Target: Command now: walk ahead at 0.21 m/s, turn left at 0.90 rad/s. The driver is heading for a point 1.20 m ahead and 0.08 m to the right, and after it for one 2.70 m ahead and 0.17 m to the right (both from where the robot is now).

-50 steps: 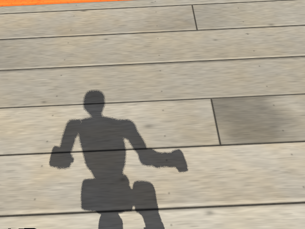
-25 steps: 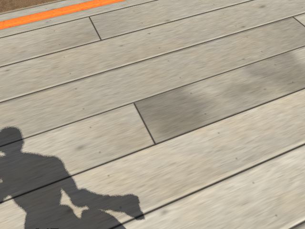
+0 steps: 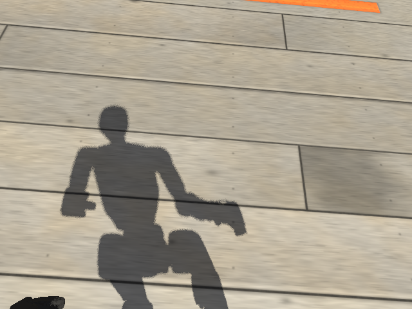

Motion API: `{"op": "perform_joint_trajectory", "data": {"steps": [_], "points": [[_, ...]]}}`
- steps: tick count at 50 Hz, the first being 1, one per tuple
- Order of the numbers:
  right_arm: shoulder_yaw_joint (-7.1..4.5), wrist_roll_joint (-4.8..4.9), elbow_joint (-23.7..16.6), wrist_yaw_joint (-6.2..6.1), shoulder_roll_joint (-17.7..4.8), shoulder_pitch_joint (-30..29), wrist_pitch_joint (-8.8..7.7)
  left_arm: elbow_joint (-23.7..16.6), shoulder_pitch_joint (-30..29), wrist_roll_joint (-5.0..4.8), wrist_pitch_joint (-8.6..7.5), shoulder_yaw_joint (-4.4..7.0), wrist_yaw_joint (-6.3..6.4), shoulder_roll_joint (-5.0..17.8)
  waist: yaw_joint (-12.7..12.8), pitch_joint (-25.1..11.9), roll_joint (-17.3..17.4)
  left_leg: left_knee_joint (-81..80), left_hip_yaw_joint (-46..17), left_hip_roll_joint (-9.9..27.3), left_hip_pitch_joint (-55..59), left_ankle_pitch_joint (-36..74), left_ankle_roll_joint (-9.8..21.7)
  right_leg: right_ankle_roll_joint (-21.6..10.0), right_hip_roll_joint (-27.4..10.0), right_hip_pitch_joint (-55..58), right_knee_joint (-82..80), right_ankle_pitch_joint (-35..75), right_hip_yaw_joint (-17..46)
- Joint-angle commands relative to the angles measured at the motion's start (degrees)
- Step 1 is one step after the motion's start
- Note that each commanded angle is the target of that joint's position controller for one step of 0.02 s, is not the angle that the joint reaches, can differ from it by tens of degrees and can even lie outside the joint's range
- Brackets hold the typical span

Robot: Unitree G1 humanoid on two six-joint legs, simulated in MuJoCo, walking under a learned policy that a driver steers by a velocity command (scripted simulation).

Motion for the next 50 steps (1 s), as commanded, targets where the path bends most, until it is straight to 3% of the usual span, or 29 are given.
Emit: {"op": "perform_joint_trajectory", "data": {"steps": [1,6,12,14,15,16,17,18,19,20,22,24,26,30,32,34,35,36,37,38,39,40,41,42,43,44,45,47,50], "points": [[-2.27,0.55,-4.9,-1.35,-9.2,0.0,-1.13,-3.9,-1.3,-0.54,-2.19,1.40,-1.24,5.1,0.5,-9.7,8.6,-17.3,-23.5,12.7,12.6,-18.5,8.9,-0.2,0.1,-6.7,-6.9,8.4,2.9],[-2.37,0.38,-4.2,-1.84,-10.7,2.8,-2.27,-4.0,-5.2,-1.14,-5.26,0.93,-2.54,4.2,-0.9,-4.8,10.6,-18.1,-26.1,11.4,10.6,-19.8,9.1,1.3,2.5,-5.0,-21.8,11.2,3.6],[-1.52,1.31,-5.9,-1.04,-9.4,1.0,-2.07,-5.0,-6.7,-2.19,-7.36,0.48,-3.08,3.7,-0.9,-3.0,12.1,-13.8,-29.2,8.5,2.0,-17.1,8.1,1.8,4.0,6.5,-32.1,10.8,3.1],[-1.00,1.34,-6.8,-0.70,-8.3,-0.6,-1.83,-4.7,-4.0,-3.10,-7.91,1.16,-2.97,5.1,0.7,-3.3,12.2,-11.9,-31.2,8.0,-1.2,-17.9,7.2,1.0,3.4,13.9,-35.5,12.7,2.9],[-0.41,1.21,-7.1,-0.57,-6.8,-1.5,-1.86,-3.5,-0.4,-3.25,-8.19,1.51,-2.92,5.5,2.5,-4.3,11.7,-9.5,-29.9,7.4,-2.7,-18.2,6.1,-0.1,2.2,19.3,-38.7,15.9,1.8],[0.55,0.69,-6.6,-0.41,-4.0,-0.2,-2.20,-1.8,4.5,-2.75,-8.44,1.84,-2.85,6.0,3.6,-6.9,10.7,-4.8,-26.6,6.1,-4.1,-17.9,4.6,-1.5,0.4,26.2,-39.7,16.6,0.7],[1.83,0.07,-5.8,-0.07,-0.2,1.8,-2.70,-0.4,11.9,-1.44,-8.83,2.02,-2.75,6.9,5.7,-11.6,6.1,8.3,-20.9,2.4,-9.0,-19.4,2.3,-4.4,-5.6,37.1,-40.4,11.5,7.7],[3.33,0.22,-8.0,0.18,3.7,2.7,-3.76,-0.3,17.9,1.15,-8.75,2.28,-2.98,10.9,5.6,-13.5,-6.3,27.2,-12.7,-3.4,-20.8,-20.9,-0.8,-11.7,-16.8,45.0,-46.7,-9.0,29.9],[2.56,2.78,-9.0,-0.09,-0.5,2.5,-4.74,0.7,17.1,0.86,-8.52,2.84,-3.87,12.4,4.8,-7.0,-12.0,37.1,-8.8,-0.5,-33.7,-16.9,-1.4,-17.5,-22.8,42.0,-52.5,-26.7,47.3],[1.76,2.30,-8.4,-0.07,-4.4,-1.8,-5.26,0.6,17.0,-0.54,-8.16,1.74,-3.78,8.7,6.0,-0.7,-6.2,41.5,-8.0,1.8,-37.4,-12.5,-1.3,-18.1,-21.3,38.2,-52.9,-25.5,44.3],[1.99,-0.63,-8.4,0.33,-3.4,-5.6,-6.75,1.2,20.0,-0.73,-7.24,0.40,-3.34,6.7,6.2,0.4,-1.9,40.0,-5.0,4.4,-36.3,-6.1,-1.0,-16.5,-15.4,35.4,-52.5,-15.5,33.6],[2.36,-1.25,-9.4,0.86,-1.5,-9.1,-8.02,1.7,20.9,-1.06,-6.56,-0.76,-2.92,4.9,5.6,2.3,-3.5,33.4,-3.7,6.0,-32.5,-2.8,-1.9,-16.2,-11.5,30.3,-54.8,-9.0,29.2],[2.77,-0.98,-10.3,1.26,-0.4,-12.2,-8.87,2.1,20.9,-1.82,-6.04,-1.38,-2.12,3.5,5.5,3.1,-5.0,25.2,-2.0,5.5,-28.7,-0.2,-3.9,-16.7,-9.8,26.5,-56.2,-1.5,25.7],[3.33,-0.60,-10.6,2.64,1.6,-16.4,-10.04,2.8,20.0,-2.60,-5.27,-0.89,-1.10,6.1,5.3,1.5,-6.2,7.1,1.0,0.9,-8.3,6.8,-6.9,-15.4,-7.0,14.8,-55.7,9.2,18.9],[2.33,0.49,-10.3,2.63,-0.5,-16.1,-10.01,3.8,21.3,-3.30,-5.33,-0.95,-1.06,6.2,4.4,0.4,-7.2,3.2,-0.5,0.9,0.9,9.5,-7.1,-14.4,-8.4,13.2,-55.4,10.9,20.3],[0.64,1.13,-9.5,1.96,-3.7,-12.4,-9.89,4.5,21.4,-3.20,-5.03,-0.97,-1.06,6.4,1.0,-1.6,-7.3,-0.9,0.0,0.1,9.0,6.8,-5.7,-12.2,-7.8,14.9,-49.1,22.1,19.7],[-0.45,1.17,-8.3,1.26,-5.4,-6.9,-9.73,4.2,20.8,-2.77,-4.98,-0.97,-1.30,6.5,-2.6,-5.4,-6.3,-1.9,0.1,0.7,17.9,5.5,-4.5,-10.4,-5.5,13.4,-40.0,31.2,17.6],[-1.64,1.19,-6.3,0.34,-7.7,4.3,-9.28,2.6,18.4,-1.62,-5.15,-1.31,-1.65,5.6,-8.8,-12.8,-4.4,0.2,-3.1,5.6,33.5,3.1,-2.3,-8.1,-3.0,5.3,-25.2,31.1,15.2],[-2.61,-0.08,-4.0,-0.46,-11.9,16.7,-8.13,0.6,20.7,-0.61,-5.64,-3.15,-1.43,-1.4,-10.7,-24.9,9.2,-0.9,-21.5,19.8,52.7,-13.1,2.3,-6.3,1.4,-8.1,-4.2,7.8,10.2],[-2.52,-1.18,-2.7,0.81,-12.6,16.6,-7.97,-1.8,25.1,-4.78,-6.32,-4.18,-0.98,-2.3,-7.1,-29.2,27.3,-12.7,-48.1,29.0,52.2,-33.5,8.6,-5.4,0.8,-18.0,9.9,-5.5,7.3],[-1.39,-0.98,-2.9,0.70,-6.9,12.2,-7.79,-1.0,20.4,-5.98,-5.74,-3.03,-0.54,1.9,-7.5,-16.5,19.4,-14.7,-43.5,26.5,44.2,-34.9,7.6,-5.2,-2.8,-24.2,15.8,-0.5,5.7],[-0.87,-0.92,-1.6,0.29,-4.6,11.3,-7.39,-1.4,15.6,-4.93,-5.32,-2.91,-0.77,2.8,-7.7,-9.3,13.7,-14.2,-32.7,24.9,37.7,-24.6,6.7,-5.4,-5.0,-25.5,17.0,2.9,3.5],[-0.38,-1.79,-0.7,0.21,-3.1,9.2,-7.04,-1.3,13.7,-3.74,-4.80,-2.83,-1.10,2.2,-5.7,-5.4,7.7,-15.1,-25.7,22.6,30.6,-15.8,6.1,-5.4,-6.8,-22.8,15.6,5.0,3.0],[0.15,-2.49,0.1,0.38,-1.1,6.6,-6.96,-1.8,11.6,-3.02,-4.04,-2.67,-1.45,0.9,-3.6,-1.1,7.2,-16.8,-19.2,20.1,24.3,-9.0,5.3,-5.6,-8.2,-20.9,13.4,6.1,3.4],[0.37,-2.50,1.0,0.42,-0.2,4.4,-7.09,-2.8,11.2,-3.42,-3.06,-3.03,-2.03,-0.9,-1.4,1.2,9.7,-18.2,-14.7,19.9,19.7,-4.8,4.9,-5.5,-9.7,-19.6,12.5,6.2,3.8],[0.49,-1.77,1.6,0.59,0.8,2.5,-7.30,-3.4,10.4,-3.79,-2.05,-3.40,-2.35,-2.2,-0.2,2.8,9.5,-19.6,-10.7,19.8,16.8,-1.0,4.4,-5.3,-10.8,-19.4,11.5,5.4,3.7],[0.40,-1.32,1.9,0.64,0.8,1.1,-7.53,-4.2,9.7,-3.57,-1.41,-3.57,-2.61,-2.5,0.9,3.7,8.7,-20.8,-7.1,19.6,14.8,3.1,4.1,-4.9,-11.0,-19.6,11.0,6.5,3.4],[-0.25,-1.03,2.1,0.33,-1.8,-2.7,-8.13,-5.9,8.5,-2.87,-1.09,-3.75,-3.17,-1.7,3.6,5.2,7.5,-23.6,-0.2,19.2,10.8,8.0,3.5,-4.0,-11.6,-18.5,5.9,12.8,3.6],[-1.40,-1.02,3.1,-0.07,-5.9,-2.5,-8.54,-6.9,3.1,-1.98,-1.64,-3.79,-4.64,0.1,2.4,6.4,2.2,-26.7,10.6,15.4,9.6,11.6,1.4,-5.1,-9.3,-10.9,-8.7,25.2,-2.3]]}}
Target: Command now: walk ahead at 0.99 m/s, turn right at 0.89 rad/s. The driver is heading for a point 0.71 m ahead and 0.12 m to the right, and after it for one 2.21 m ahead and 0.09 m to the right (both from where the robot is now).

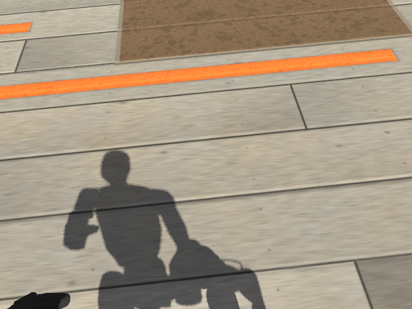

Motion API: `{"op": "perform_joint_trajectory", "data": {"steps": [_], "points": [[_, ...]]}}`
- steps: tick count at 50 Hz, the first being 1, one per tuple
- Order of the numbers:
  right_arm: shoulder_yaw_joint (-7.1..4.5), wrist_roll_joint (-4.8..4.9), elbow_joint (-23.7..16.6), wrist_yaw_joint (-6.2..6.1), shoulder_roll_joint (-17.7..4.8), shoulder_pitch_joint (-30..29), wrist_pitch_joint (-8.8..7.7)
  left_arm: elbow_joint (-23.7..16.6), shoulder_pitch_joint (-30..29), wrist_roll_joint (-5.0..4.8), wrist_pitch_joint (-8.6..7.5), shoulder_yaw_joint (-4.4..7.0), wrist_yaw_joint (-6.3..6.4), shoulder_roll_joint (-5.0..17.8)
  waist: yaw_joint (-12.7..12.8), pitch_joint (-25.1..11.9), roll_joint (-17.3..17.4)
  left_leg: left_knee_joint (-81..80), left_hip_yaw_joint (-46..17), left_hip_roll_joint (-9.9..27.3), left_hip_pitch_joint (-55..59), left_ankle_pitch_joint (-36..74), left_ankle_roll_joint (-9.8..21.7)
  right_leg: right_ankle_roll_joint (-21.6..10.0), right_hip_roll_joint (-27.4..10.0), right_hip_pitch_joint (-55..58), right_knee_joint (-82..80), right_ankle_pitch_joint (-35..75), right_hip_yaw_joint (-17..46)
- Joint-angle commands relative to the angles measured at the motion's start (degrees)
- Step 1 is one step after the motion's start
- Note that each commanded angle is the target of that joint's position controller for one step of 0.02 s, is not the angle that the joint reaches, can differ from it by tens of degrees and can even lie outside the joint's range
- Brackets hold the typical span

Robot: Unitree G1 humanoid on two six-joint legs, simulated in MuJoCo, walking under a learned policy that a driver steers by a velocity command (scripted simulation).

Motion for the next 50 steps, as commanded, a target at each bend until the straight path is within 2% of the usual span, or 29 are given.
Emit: {"op": "perform_joint_trajectory", "data": {"steps": [1,4,6,7,8,9,10,11,12,14,15,17,20,22,24,27,29,30,31,32,33,35,37,39,41,43,46,49,50], "points": [[-0.61,0.30,-6.1,-0.01,-6.6,-11.5,-2.00,-3.5,-1.5,0.77,-0.56,-1.61,-1.85,-1.6,4.8,9.0,0.3,-12.4,0.6,13.1,-14.0,22.4,8.5,-1.7,-0.3,9.2,-12.7,11.0,-1.3],[-1.67,0.29,-5.2,0.23,-12.2,-8.6,-0.78,-4.0,-0.7,-0.22,-0.65,0.26,-2.29,2.8,7.4,3.6,5.1,-1.6,3.1,14.0,-4.3,64.7,7.3,-5.1,7.8,19.7,-16.9,6.8,-8.6],[-2.28,0.75,-6.4,0.24,-14.9,-10.3,0.66,-0.8,15.5,-1.01,0.38,3.46,-1.91,8.9,16.9,-6.2,9.2,22.5,2.7,15.0,-6.3,82.7,7.1,-8.5,12.2,39.9,-16.7,-0.8,-9.7],[-1.32,0.70,-7.1,0.05,-12.5,-11.5,0.21,3.1,28.3,-0.98,1.40,5.71,-1.04,12.8,22.6,-10.8,5.0,42.5,1.8,12.0,-19.8,68.0,5.1,-10.9,11.6,60.8,-20.8,1.8,-4.4],[1.96,-1.06,-8.2,0.50,-1.2,-10.3,-1.55,4.0,26.7,-1.15,2.12,5.96,-0.20,16.0,16.2,-6.9,-17.2,73.0,0.0,-1.6,-38.4,-7.2,2.0,-15.1,4.9,68.9,-23.1,9.5,10.6],[3.67,0.90,-13.1,1.25,-0.3,-1.4,-4.22,-1.1,19.9,0.94,-0.09,4.35,-0.74,16.2,7.5,-24.3,-21.0,81.7,-17.0,-4.3,-52.2,-12.5,3.2,-27.1,-7.2,78.1,-40.7,-25.0,49.6],[2.51,2.10,-13.2,1.23,-8.0,-10.5,-5.44,-2.7,20.0,1.00,-1.13,4.00,-0.92,10.8,12.6,-20.8,-6.5,75.5,-20.5,-0.4,-51.6,-4.4,5.4,-22.1,-7.1,72.2,-48.9,-35.8,52.8],[2.40,3.14,-15.1,0.79,-7.5,-15.5,-5.48,-1.4,18.9,1.51,-2.53,3.88,-1.09,10.7,9.9,-8.6,0.5,69.6,-18.6,0.3,-53.2,-1.4,5.6,-20.0,-6.3,61.2,-52.2,-32.9,50.8],[2.92,1.54,-13.9,-0.01,-6.2,-15.5,-5.02,-1.4,15.5,1.71,-3.75,3.42,-1.24,9.4,6.9,-5.9,7.6,63.9,-19.6,3.3,-48.7,1.2,5.5,-18.3,-4.7,53.0,-50.9,-26.3,46.6],[2.54,0.03,-12.2,0.06,-6.0,-12.2,-3.41,-2.4,9.5,2.79,-4.24,2.79,-0.59,7.9,2.2,-1.4,5.3,57.8,-20.9,5.0,-41.3,3.6,3.9,-18.2,0.3,39.4,-49.9,-16.2,37.6],[2.40,-0.23,-12.1,0.07,-5.8,-12.4,-2.72,-1.9,9.0,2.13,-4.20,2.33,-0.30,6.4,1.7,0.5,4.3,54.1,-20.4,5.5,-40.7,3.5,2.9,-18.3,1.6,36.6,-50.8,-13.1,34.2],[2.84,-1.19,-13.1,-0.05,-4.2,-16.2,-2.02,-0.6,10.4,0.80,-4.16,1.67,0.71,4.8,2.7,3.8,4.5,45.3,-18.2,5.5,-39.6,6.0,1.0,-17.6,4.1,31.1,-52.1,-7.1,28.1],[3.94,-1.98,-17.0,0.51,-0.3,-26.9,-2.44,1.6,12.5,0.43,-3.46,1.71,2.22,4.7,6.9,6.3,2.4,27.5,-14.4,2.1,-35.2,22.5,-1.1,-14.3,9.3,25.6,-51.1,-0.1,20.9],[3.98,-1.07,-18.5,1.17,0.6,-30.4,-2.96,3.0,14.6,0.12,-2.98,2.29,2.38,5.8,9.5,5.0,1.0,19.4,-13.0,-0.5,-28.0,30.1,-1.2,-11.9,9.4,23.2,-51.2,-3.4,21.3],[2.84,0.57,-19.2,1.38,-1.5,-31.4,-3.31,4.3,15.7,-0.44,-3.01,2.45,2.53,5.4,10.0,3.9,-1.2,15.1,-15.6,-1.0,-25.0,31.4,-1.2,-10.7,8.4,26.8,-49.0,-6.5,24.6],[1.88,1.48,-18.2,1.80,-3.8,-29.5,-3.64,7.3,18.0,0.40,-2.39,2.23,3.26,3.6,9.5,4.2,-4.4,11.9,-14.5,2.0,-29.9,30.6,0.7,-10.1,3.1,42.0,-44.8,5.6,23.2],[-0.32,0.55,-15.5,1.21,-7.1,-17.8,-3.48,7.5,16.9,2.38,-1.34,2.64,2.87,5.4,3.1,-3.1,-5.9,11.9,-9.2,-1.5,-21.0,25.4,4.5,-7.3,3.5,50.1,-29.9,38.5,20.5],[-0.32,-0.01,-13.2,1.00,-7.8,-6.2,-3.13,5.9,13.0,3.47,-1.13,2.04,2.61,4.5,-3.3,-10.5,-5.7,15.5,-11.4,2.1,-6.6,28.3,7.3,-5.2,4.7,43.9,-14.5,41.7,18.6],[-0.17,-1.69,-11.4,1.65,-11.2,-0.6,-3.19,6.2,23.4,3.51,-1.47,0.46,2.40,-2.5,2.1,-21.3,14.7,20.1,-32.3,14.2,14.8,38.4,16.9,-0.7,13.8,27.5,10.3,3.7,15.4],[-0.65,-0.94,-7.0,3.26,-10.4,4.9,-3.14,8.8,30.6,0.51,-2.02,-0.72,1.99,-2.3,2.2,-28.2,30.2,7.6,-59.3,22.2,23.9,26.2,24.5,1.9,19.3,14.4,23.8,-25.6,14.2],[0.18,0.28,-9.1,3.23,-6.0,0.1,-2.66,7.4,23.3,0.54,-2.09,-0.22,1.96,2.6,1.1,-21.3,18.3,5.4,-58.2,19.8,19.6,17.7,22.1,1.4,13.2,9.4,25.2,-23.6,13.1],[1.11,0.66,-11.0,3.16,-4.6,-9.0,-1.87,1.6,3.7,3.20,-3.42,-0.06,2.05,4.8,1.3,-5.8,0.2,4.7,-42.9,14.0,-1.0,37.7,18.2,1.7,9.8,9.8,16.1,-18.5,8.6],[1.02,0.22,-9.6,2.44,-5.3,-8.6,-1.80,-0.4,1.3,4.31,-4.26,-0.30,2.03,2.9,3.5,-4.1,1.5,4.2,-36.2,10.0,-6.9,52.5,17.8,2.7,8.1,12.7,7.1,-17.0,8.3],[0.95,0.59,-8.6,1.65,-5.5,-9.0,-1.06,-0.7,2.6,4.01,-4.14,-1.12,2.23,0.7,5.8,-4.6,3.8,3.9,-33.4,8.4,-10.2,56.5,17.9,4.0,7.9,14.8,-4.3,-17.0,8.0],[-0.04,0.78,-8.6,0.52,-8.3,-9.6,0.40,-1.2,0.8,3.32,-3.79,-1.76,2.35,-0.2,6.2,-6.3,5.0,3.2,-32.5,7.5,-16.1,57.7,18.3,5.3,10.6,20.7,-15.1,-13.3,5.8],[-0.98,1.42,-8.7,-0.65,-10.4,-9.6,2.32,-1.1,-1.2,2.94,-3.20,-1.71,2.05,0.4,6.0,-8.4,5.7,3.2,-31.6,5.1,-20.8,50.1,15.3,5.4,13.5,28.1,-22.7,-3.2,5.3],[-1.01,1.85,-8.8,-1.75,-8.9,-8.2,4.47,-2.2,-5.1,2.78,-2.51,-1.07,1.75,1.5,5.2,-7.4,7.2,4.8,-34.9,2.6,-22.8,34.9,11.2,5.6,14.7,32.7,-31.0,4.3,8.2],[-0.86,1.99,-10.7,-2.42,-6.7,-11.2,5.68,-1.6,-3.5,2.49,-2.88,0.12,1.99,3.2,7.0,-6.0,9.3,10.2,-38.7,1.2,-22.5,23.4,8.3,4.4,11.5,37.4,-39.8,8.8,10.8],[-0.16,2.00,-10.9,-2.19,-4.1,-10.0,5.93,-1.0,-1.6,2.84,-2.95,0.48,2.26,3.8,7.0,-7.6,6.7,16.5,-36.7,-1.3,-24.2,13.9,6.5,2.3,7.0,42.9,-43.6,12.6,11.6]]}}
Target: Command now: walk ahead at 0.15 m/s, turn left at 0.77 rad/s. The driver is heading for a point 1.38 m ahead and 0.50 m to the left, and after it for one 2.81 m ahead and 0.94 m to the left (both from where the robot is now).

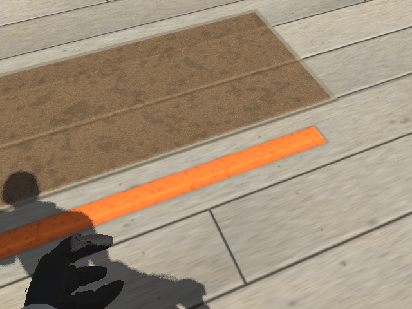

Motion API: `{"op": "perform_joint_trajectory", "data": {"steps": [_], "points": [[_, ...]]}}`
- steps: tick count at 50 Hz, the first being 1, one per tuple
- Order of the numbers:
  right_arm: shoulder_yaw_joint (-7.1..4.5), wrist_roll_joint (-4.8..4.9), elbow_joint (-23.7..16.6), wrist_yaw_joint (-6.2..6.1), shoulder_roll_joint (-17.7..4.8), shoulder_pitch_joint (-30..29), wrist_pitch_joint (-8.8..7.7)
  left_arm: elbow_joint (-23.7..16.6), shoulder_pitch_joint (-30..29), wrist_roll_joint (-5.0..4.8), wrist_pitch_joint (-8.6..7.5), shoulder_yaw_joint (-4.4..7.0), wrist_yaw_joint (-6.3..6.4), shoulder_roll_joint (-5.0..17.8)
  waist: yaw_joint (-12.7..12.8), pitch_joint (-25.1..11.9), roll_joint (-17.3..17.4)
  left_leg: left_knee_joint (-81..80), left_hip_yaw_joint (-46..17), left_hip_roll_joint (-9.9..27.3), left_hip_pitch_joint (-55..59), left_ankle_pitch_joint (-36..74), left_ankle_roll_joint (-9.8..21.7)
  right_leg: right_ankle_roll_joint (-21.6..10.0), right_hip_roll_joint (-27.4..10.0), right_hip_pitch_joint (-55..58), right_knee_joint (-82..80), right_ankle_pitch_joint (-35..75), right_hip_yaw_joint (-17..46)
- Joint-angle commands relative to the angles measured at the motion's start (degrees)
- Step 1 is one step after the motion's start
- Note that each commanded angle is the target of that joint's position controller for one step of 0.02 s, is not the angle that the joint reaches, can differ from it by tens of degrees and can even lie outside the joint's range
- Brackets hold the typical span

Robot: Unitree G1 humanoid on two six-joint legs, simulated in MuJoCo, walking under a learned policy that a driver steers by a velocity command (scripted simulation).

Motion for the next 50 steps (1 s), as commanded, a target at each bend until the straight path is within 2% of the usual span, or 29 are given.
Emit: {"op": "perform_joint_trajectory", "data": {"steps": [1,2,3,5,6,8,10,13,17,20,22,23,24,25,26,27,28,29,32,35,37,41,43,44,45,46,47,48,50], "points": [[0.03,-0.59,-6.1,-0.08,-0.6,-1.7,0.03,-0.9,9.8,0.83,0.12,4.00,1.22,10.4,5.7,-14.3,-4.8,18.3,-3.5,3.2,-13.8,-17.2,-1.1,-7.6,-17.4,30.0,-4.2,18.0,10.6],[0.15,-0.21,-7.2,0.18,-2.1,5.0,0.03,-1.4,9.7,2.60,1.20,3.61,1.24,9.9,2.7,-16.7,-11.0,26.4,2.8,1.3,-21.0,-27.3,-2.6,-15.8,-27.5,32.0,-5.5,18.9,24.5],[-0.88,-0.55,-6.1,0.43,-6.6,7.5,0.21,-1.5,8.1,1.41,1.88,4.12,1.26,9.0,2.0,-15.0,-11.2,35.0,6.1,6.5,-23.2,-24.0,-5.3,-18.9,-29.4,29.2,-5.8,15.6,26.6],[-2.60,0.18,-4.9,-0.17,-10.7,2.2,1.55,-2.1,4.4,0.80,2.43,3.50,1.40,5.8,3.5,-9.1,-4.8,41.7,8.0,10.5,-25.3,-14.2,-7.8,-15.3,-21.4,21.7,-7.7,1.2,13.9],[-2.79,-0.11,-5.4,-0.41,-10.5,1.1,2.16,-2.0,2.7,0.77,2.62,3.58,1.44,6.1,3.2,-7.3,-4.4,43.6,9.3,11.3,-24.6,-11.3,-8.3,-14.4,-18.9,17.7,-8.6,0.6,9.1],[-2.01,-0.49,-6.9,-0.04,-7.3,-0.8,2.50,-0.8,2.8,1.06,2.64,3.75,1.77,6.3,3.5,-5.9,-5.5,43.7,12.0,12.3,-23.0,-7.3,-9.0,-14.8,-16.3,13.4,-10.4,4.4,1.2],[-1.21,-0.39,-8.8,0.32,-5.1,-3.8,2.22,0.6,5.0,1.13,2.72,4.16,2.16,6.7,4.9,-6.6,-6.2,39.5,13.1,13.8,-24.2,-5.2,-9.4,-16.1,-16.5,16.0,-11.2,5.9,-2.1],[-0.64,-0.58,-10.7,1.21,-4.6,-7.2,1.92,1.9,6.6,0.80,2.97,5.00,2.19,8.3,6.2,-8.4,-5.1,32.6,13.4,16.0,-23.6,-3.1,-9.2,-17.6,-19.1,19.8,-11.1,7.8,-4.7],[-0.36,-0.47,-11.8,2.53,-5.0,-9.1,2.25,2.5,6.1,0.29,3.19,6.23,1.17,11.3,6.3,-8.5,-5.8,22.7,16.4,16.1,-16.3,-0.9,-7.1,-16.4,-20.6,18.1,-10.8,7.8,-10.5],[-0.81,-0.42,-12.9,3.40,-6.0,-10.5,3.31,3.3,7.2,-1.14,2.87,7.13,-0.03,13.0,6.4,-8.5,-6.6,14.8,18.5,15.2,-12.3,-2.0,-4.8,-14.3,-22.4,19.9,-8.0,9.4,-12.9],[-1.50,-0.42,-12.8,3.85,-6.4,-9.3,3.90,3.7,7.3,-2.22,2.72,7.41,-0.39,13.0,4.7,-8.9,-5.8,5.2,19.8,13.7,-6.7,1.6,-2.2,-10.9,-22.3,19.7,-2.9,7.6,-15.7],[-2.24,-0.59,-12.0,3.41,-7.5,-7.2,4.00,4.8,9.3,-2.51,2.67,7.27,-0.57,11.6,3.8,-9.2,-3.6,0.1,19.0,12.2,-0.8,6.6,-0.1,-7.6,-20.2,16.3,2.4,3.4,-18.2],[-4.13,-0.47,-11.0,2.36,-12.8,-2.6,3.86,5.5,12.3,-1.45,2.69,6.70,-0.86,9.1,3.1,-9.4,6.8,-5.0,9.0,17.1,10.0,24.7,3.9,-2.5,-15.1,5.5,15.1,-9.1,-22.2],[-5.45,-1.28,-12.6,1.50,-20.9,-3.4,3.30,1.3,11.0,1.07,2.69,5.55,-0.81,6.5,5.4,-9.7,23.5,-5.1,-15.2,31.1,17.4,38.0,15.4,3.1,-5.9,-14.8,30.6,-35.3,-21.3],[-4.67,-3.16,-13.7,2.21,-16.7,-4.0,1.49,0.4,4.6,1.48,2.76,6.21,0.00,9.1,0.4,-13.3,13.9,-7.0,-15.6,31.0,14.5,32.8,18.7,2.6,-4.6,-17.1,39.5,-35.4,-9.4],[-3.93,-3.12,-12.9,2.37,-15.0,-5.6,0.28,-0.1,3.3,0.08,2.95,6.44,0.48,9.7,2.0,-11.2,11.0,-8.1,-11.0,28.2,11.8,27.6,16.2,1.0,-5.0,-17.3,40.9,-30.5,-7.1],[-3.70,-1.77,-12.7,1.98,-13.5,-8.5,-0.15,0.9,5.1,-0.24,3.01,6.56,1.11,9.5,4.1,-9.3,8.1,-7.9,-7.7,25.1,9.9,22.9,13.2,0.3,-5.7,-17.3,39.3,-25.6,-6.1],[-3.05,-0.64,-13.1,1.54,-11.7,-11.1,0.12,1.4,6.1,0.26,3.07,6.77,1.65,10.2,5.3,-8.6,7.8,-7.5,-6.2,24.0,8.4,22.6,11.5,0.4,-5.9,-17.0,37.2,-22.5,-5.7],[-2.39,-1.30,-14.0,0.45,-10.7,-13.4,0.92,2.6,8.3,0.12,2.67,6.56,1.30,9.2,6.9,-10.6,8.5,-6.1,-3.9,20.2,3.9,26.9,10.5,1.8,-2.8,-10.0,33.3,-17.0,-5.9],[-2.83,-0.79,-13.6,0.02,-11.6,-12.6,1.18,2.4,6.6,-0.48,2.55,5.78,0.90,7.3,6.0,-10.8,8.6,-4.8,-6.8,18.7,3.9,23.7,9.9,2.5,-0.4,-7.5,23.4,-15.4,-4.8],[-2.26,-1.40,-13.7,-0.09,-10.6,-13.9,1.38,4.0,9.0,-0.67,2.92,5.57,0.35,7.7,5.7,-12.4,10.2,-3.1,-5.1,19.5,3.5,23.6,9.4,2.7,-1.8,-3.8,20.1,-14.0,-6.1],[0.32,-2.71,-11.5,0.98,-5.8,-13.0,1.22,3.7,9.3,-0.94,3.23,4.76,-0.71,6.9,4.1,-11.7,11.1,-1.6,-5.2,20.9,-1.0,24.6,9.6,1.3,-5.0,5.0,15.7,-15.4,-8.1],[2.15,-2.90,-9.9,1.56,-2.1,-14.6,0.51,4.4,10.9,-0.62,2.78,3.66,-1.49,4.0,6.3,-9.8,9.9,-1.9,-2.4,18.7,-4.7,15.1,6.9,-0.5,-5.4,14.0,2.1,-6.5,-9.2],[2.23,-3.51,-8.4,1.76,-1.9,-11.7,-0.16,3.7,9.5,0.12,2.68,3.52,-1.46,4.8,5.3,-7.9,8.0,-1.7,-0.4,15.7,-5.7,7.7,4.3,-1.6,-5.8,16.0,-2.1,0.3,-6.9],[1.52,-4.56,-7.8,1.54,-4.1,-8.4,-0.56,1.9,7.3,0.47,2.62,4.47,-1.12,10.5,1.9,-5.9,0.7,3.8,3.9,10.7,-5.9,-1.2,1.3,-4.2,-10.9,14.1,-2.0,11.6,1.1],[0.94,-4.83,-7.8,1.23,-5.0,-6.6,-0.78,1.8,5.8,0.02,2.67,5.13,-1.04,13.5,-0.7,-4.6,-6.2,5.3,9.0,7.1,-4.5,-4.7,-1.9,-10.5,-14.5,9.2,-3.7,9.6,6.6],[0.54,-4.42,-8.0,0.51,-6.3,-9.8,-0.82,1.7,6.0,-0.49,2.75,5.41,-1.00,13.2,1.5,-3.2,-8.8,6.4,10.9,7.3,-3.8,-3.8,-3.3,-13.2,-15.5,6.3,-6.2,2.7,11.4],[0.08,-3.56,-8.7,0.01,-6.8,-13.0,-0.79,2.2,8.2,-0.84,2.87,5.57,-0.82,12.8,3.5,-2.8,-9.9,7.7,11.5,7.0,-4.7,-3.7,-3.3,-13.2,-15.3,7.1,-6.8,0.3,13.7],[-0.09,-2.69,-9.4,-0.26,-5.0,-15.0,-0.52,2.5,11.7,-1.54,3.01,6.18,-0.17,13.8,5.5,-4.1,-11.6,10.9,11.8,5.0,-9.0,-8.2,-3.3,-14.5,-15.5,11.9,-6.3,2.6,17.5]]}}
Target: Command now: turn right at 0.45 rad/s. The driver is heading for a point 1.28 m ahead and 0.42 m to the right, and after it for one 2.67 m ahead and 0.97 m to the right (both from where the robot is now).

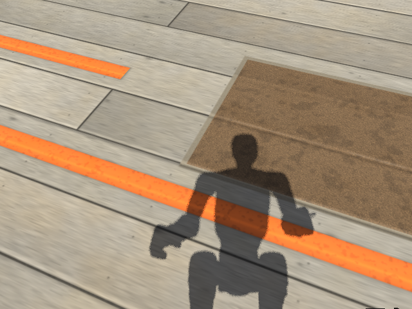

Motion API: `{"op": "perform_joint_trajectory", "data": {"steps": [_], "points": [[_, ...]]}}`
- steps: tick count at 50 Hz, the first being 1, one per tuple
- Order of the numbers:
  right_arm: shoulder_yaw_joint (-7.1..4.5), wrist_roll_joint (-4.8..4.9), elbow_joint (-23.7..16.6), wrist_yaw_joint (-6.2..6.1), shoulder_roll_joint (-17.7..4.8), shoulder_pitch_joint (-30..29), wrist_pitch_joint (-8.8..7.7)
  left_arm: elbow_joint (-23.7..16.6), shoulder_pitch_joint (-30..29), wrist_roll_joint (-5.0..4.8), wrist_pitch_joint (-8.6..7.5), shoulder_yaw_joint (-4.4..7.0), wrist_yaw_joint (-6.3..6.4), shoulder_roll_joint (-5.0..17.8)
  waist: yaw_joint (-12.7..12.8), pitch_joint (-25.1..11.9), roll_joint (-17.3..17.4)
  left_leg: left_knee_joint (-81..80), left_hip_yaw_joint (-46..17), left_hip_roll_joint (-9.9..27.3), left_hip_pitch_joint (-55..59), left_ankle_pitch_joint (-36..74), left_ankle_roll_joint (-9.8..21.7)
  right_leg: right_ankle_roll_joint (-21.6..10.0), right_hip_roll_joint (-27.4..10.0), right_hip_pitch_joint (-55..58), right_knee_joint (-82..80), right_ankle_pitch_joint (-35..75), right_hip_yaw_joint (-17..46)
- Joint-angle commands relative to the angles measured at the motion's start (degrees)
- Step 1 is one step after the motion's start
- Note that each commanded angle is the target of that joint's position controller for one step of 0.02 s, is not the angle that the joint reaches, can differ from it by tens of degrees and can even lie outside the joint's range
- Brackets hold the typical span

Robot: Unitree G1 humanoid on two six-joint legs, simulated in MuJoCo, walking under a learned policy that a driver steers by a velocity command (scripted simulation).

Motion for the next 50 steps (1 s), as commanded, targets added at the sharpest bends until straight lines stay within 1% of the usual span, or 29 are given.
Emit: {"op": "perform_joint_trajectory", "data": {"steps": [1,3,5,7,9,10,11,12,13,14,15,16,19,21,23,29,32,34,35,36,37,38,39,40,41,42,44,47,50], "points": [[-3.89,0.91,-4.4,-0.70,-7.9,-0.9,-0.73,-4.9,-1.4,-0.75,-0.93,4.04,1.19,13.4,-1.0,-3.2,-14.6,6.0,1.3,-2.0,-7.3,-8.9,-0.7,-12.3,-14.2,8.2,-12.3,17.9,25.5],[-3.96,1.41,-4.6,-0.29,-6.7,-1.5,-1.35,-4.8,0.4,-1.06,-0.70,4.71,1.98,13.4,0.0,-5.8,-12.4,10.5,-1.0,-1.7,-11.6,-13.0,-1.3,-13.1,-15.0,14.0,-11.5,22.5,27.9],[-4.05,2.12,-3.7,0.15,-6.1,-0.5,-2.00,-5.5,-1.3,-1.89,0.57,5.27,2.88,12.8,-0.7,-7.6,-10.5,6.8,-1.6,-1.2,-11.0,-9.6,-2.2,-11.3,-13.1,15.4,-10.8,23.0,26.9],[-4.11,2.67,-2.5,0.81,-5.4,1.2,-2.48,-6.8,-3.7,-2.24,2.29,5.77,3.33,12.5,-1.3,-8.5,-10.8,-0.6,-0.4,-2.1,-5.4,-4.9,-2.5,-9.5,-10.6,12.5,-10.7,20.8,25.8],[-4.74,2.74,-0.4,1.35,-5.7,6.0,-2.62,-8.3,-6.6,-2.76,3.29,5.92,3.35,12.0,-3.9,-9.1,-10.8,-12.5,1.6,-2.7,4.1,4.6,-1.8,-7.1,-7.5,6.7,-9.5,15.9,24.5],[-5.53,2.62,0.7,1.21,-7.4,8.5,-2.40,-8.8,-6.7,-2.95,3.38,5.54,3.37,10.7,-4.6,-9.2,-9.7,-17.8,0.7,0.4,11.5,10.1,-0.7,-4.6,-5.1,0.6,-7.5,8.2,22.8],[-6.46,1.75,0.1,0.67,-11.5,8.2,-1.81,-8.2,-2.3,-2.12,3.41,4.61,3.02,7.1,-2.1,-9.3,1.0,-20.7,-11.1,12.6,17.9,8.4,3.9,-1.0,1.1,-8.4,3.8,-9.5,15.6],[-6.75,-1.48,-1.5,0.97,-14.6,3.8,-1.65,-9.0,-0.7,-1.64,2.68,5.21,3.00,8.2,-0.3,-5.2,12.4,-22.1,-24.2,23.6,11.1,13.3,11.4,1.6,5.5,-17.7,15.8,-19.0,8.7],[-6.07,-2.13,-3.0,0.88,-12.3,0.7,-2.20,-8.3,0.5,-0.95,2.11,6.36,2.83,12.7,0.8,-3.4,8.7,-21.8,-22.5,26.3,7.9,15.8,14.0,3.0,-0.3,-17.6,25.7,-17.4,7.6],[-5.11,-1.41,-3.6,0.41,-9.1,-2.4,-2.51,-6.8,1.3,-1.20,2.26,6.97,2.66,14.2,1.6,-2.0,4.9,-20.9,-15.6,22.5,6.5,15.7,12.4,3.6,-1.3,-17.3,29.3,-13.2,6.5],[-4.77,-0.47,-3.9,-0.13,-8.2,-3.5,-2.65,-5.5,2.5,-1.15,2.74,6.86,2.73,12.9,1.5,-1.4,3.2,-20.1,-10.0,18.3,7.5,14.5,10.3,4.4,-1.6,-18.2,31.7,-9.1,5.8],[-4.60,0.33,-3.7,-0.70,-7.9,-3.8,-2.65,-5.3,2.9,-1.04,3.03,6.50,2.62,11.6,1.1,-1.0,3.9,-19.2,-6.2,16.8,8.9,17.7,9.6,5.1,-2.5,-20.0,34.4,-5.9,4.8],[-4.46,0.01,-2.7,-1.57,-8.4,1.0,-2.04,-8.1,-1.4,-1.67,2.76,5.14,1.69,9.3,-2.4,-1.0,5.2,-18.5,1.2,15.8,12.6,28.9,11.6,7.3,-5.0,-23.1,33.8,-2.4,-0.6],[-4.84,-0.19,-1.9,-1.64,-9.7,4.0,-1.31,-10.1,-4.2,-1.71,2.60,4.37,1.09,8.3,-4.5,-1.8,5.0,-18.4,2.1,17.7,16.7,32.0,13.2,8.4,-6.5,-24.4,30.5,-2.9,-2.0],[-5.34,-0.03,-1.6,-1.29,-11.1,4.5,-0.78,-11.4,-5.0,-1.57,2.64,3.89,0.48,7.6,-5.0,-2.5,4.5,-18.2,3.8,19.4,18.7,34.1,14.1,8.6,-7.7,-23.7,27.2,-3.4,-2.9],[-6.60,1.40,-0.9,0.73,-13.3,2.5,-0.84,-13.1,-6.5,-1.36,3.83,3.47,-0.75,6.5,-4.4,-3.1,5.2,-16.3,12.2,21.3,17.3,38.4,12.9,5.8,-7.8,-14.8,15.5,-2.8,-7.9],[-7.20,2.71,-0.1,1.78,-13.7,2.0,-1.31,-13.6,-6.7,-1.69,5.03,4.08,-1.40,7.0,-3.5,-4.3,6.2,-11.9,15.2,22.3,17.4,41.4,10.5,2.9,-6.0,-8.3,8.0,-4.2,-10.4],[-7.42,3.97,0.7,1.92,-13.5,1.4,-1.40,-12.3,-2.3,-1.99,5.50,5.25,-1.30,8.1,-0.3,-7.3,5.2,-5.0,17.9,21.6,14.5,38.8,7.5,-0.6,-3.0,1.5,0.0,-2.2,-12.2],[-7.12,4.20,1.3,2.00,-12.0,2.2,-1.66,-9.9,5.0,-2.48,5.35,6.68,-0.51,10.4,3.0,-10.5,2.0,3.4,19.7,19.2,7.6,28.6,5.1,-4.0,-1.3,13.5,-3.5,-2.5,-10.6],[-5.62,2.42,-0.8,2.11,-7.9,-0.1,-2.17,-7.3,15.1,-3.64,4.79,9.07,0.42,17.2,6.5,-10.6,-9.8,21.3,21.5,13.7,-11.0,0.6,1.6,-10.6,-9.9,27.9,-7.6,-1.7,6.2],[-4.17,1.12,-5.8,2.02,-5.0,-2.4,-3.84,-8.9,14.7,-2.26,2.02,8.77,0.06,22.0,4.7,-13.8,-19.1,34.6,11.0,3.7,-34.9,-18.8,-0.8,-23.1,-22.9,34.7,-17.1,-27.9,40.9],[-5.31,3.06,-5.4,2.67,-10.1,-6.8,-5.36,-8.7,13.4,-1.79,-0.38,6.59,-0.39,15.0,7.3,-9.8,-9.5,37.8,2.9,6.2,-39.5,-14.4,0.5,-21.9,-24.9,31.1,-23.2,-37.5,38.8],[-5.76,4.58,-5.0,3.35,-11.9,-6.0,-6.14,-7.9,10.2,-1.52,-1.72,4.99,-0.12,11.9,4.6,-4.8,-11.3,35.5,3.4,8.2,-39.2,-9.3,2.2,-19.0,-24.0,25.6,-24.1,-35.7,33.0],[-5.89,3.82,-2.7,3.41,-12.1,-2.7,-6.31,-8.2,6.7,-1.42,-2.48,3.83,0.05,9.3,2.1,-2.2,-8.7,32.5,4.2,10.5,-36.5,-4.3,2.3,-16.2,-21.6,21.5,-22.8,-28.4,26.2],[-5.85,2.51,-1.2,3.32,-11.8,-0.8,-6.30,-8.2,3.4,-1.00,-2.85,3.13,0.33,8.2,0.2,-0.5,-9.3,28.4,4.1,11.7,-33.3,1.6,1.8,-14.1,-18.5,17.8,-22.7,-21.9,19.7],[-5.67,2.30,0.1,3.49,-11.0,1.0,-6.03,-8.4,2.1,-0.08,-3.32,2.86,0.67,8.5,-0.7,-0.1,-10.5,27.9,4.7,12.0,-30.2,7.0,1.2,-12.4,-15.9,15.3,-23.9,-18.6,14.7],[-4.84,3.08,1.5,3.58,-9.3,1.8,-5.40,-7.5,3.8,0.99,-4.60,3.00,1.01,9.5,-0.3,0.5,-8.3,27.1,5.0,11.9,-30.7,15.2,0.0,-11.2,-15.1,14.9,-25.8,-11.9,8.9],[-4.27,4.15,1.3,2.95,-7.9,0.6,-4.56,-5.3,8.4,1.40,-5.84,2.87,1.06,9.1,1.5,3.3,-6.6,24.6,0.5,9.3,-35.3,20.6,-1.4,-9.4,-15.6,15.8,-27.5,-6.8,1.5],[-4.18,3.86,1.2,3.19,-7.9,0.6,-4.66,-4.1,8.5,1.45,-6.49,2.50,1.06,8.8,1.2,5.2,-7.4,19.8,1.4,7.9,-35.0,27.0,-1.7,-7.5,-15.2,15.6,-29.6,-2.2,-5.6]]}}
Keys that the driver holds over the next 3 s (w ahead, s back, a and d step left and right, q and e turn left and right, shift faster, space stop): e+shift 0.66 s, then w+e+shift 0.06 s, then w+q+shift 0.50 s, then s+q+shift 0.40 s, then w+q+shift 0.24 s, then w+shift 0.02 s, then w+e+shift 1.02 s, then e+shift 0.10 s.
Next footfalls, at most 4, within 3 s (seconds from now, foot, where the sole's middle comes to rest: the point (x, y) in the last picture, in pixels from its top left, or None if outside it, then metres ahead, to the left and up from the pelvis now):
0.20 left None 0.04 0.12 -0.77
0.72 right None -0.03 -0.12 -0.77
1.26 left None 0.45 -0.19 -0.77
1.66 right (348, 270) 0.62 -0.39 -0.77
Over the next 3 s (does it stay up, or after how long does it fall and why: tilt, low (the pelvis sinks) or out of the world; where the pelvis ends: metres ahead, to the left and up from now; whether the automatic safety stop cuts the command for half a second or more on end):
stays up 1.18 -0.29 -0.02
